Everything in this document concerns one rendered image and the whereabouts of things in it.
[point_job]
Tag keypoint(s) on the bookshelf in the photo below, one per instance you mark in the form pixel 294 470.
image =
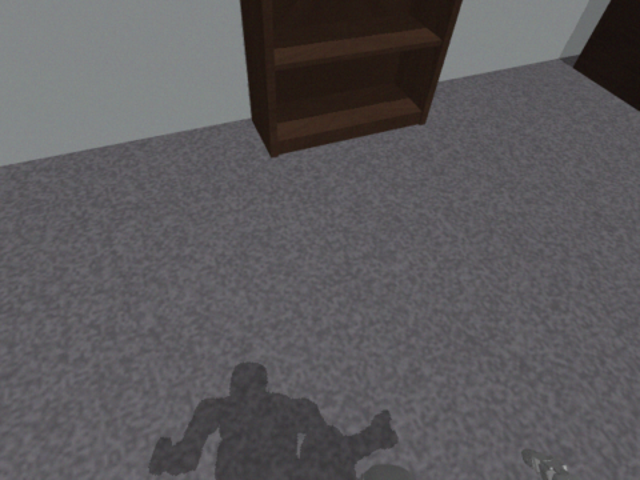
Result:
pixel 325 71

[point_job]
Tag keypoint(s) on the right robot hand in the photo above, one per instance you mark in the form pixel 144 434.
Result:
pixel 549 467

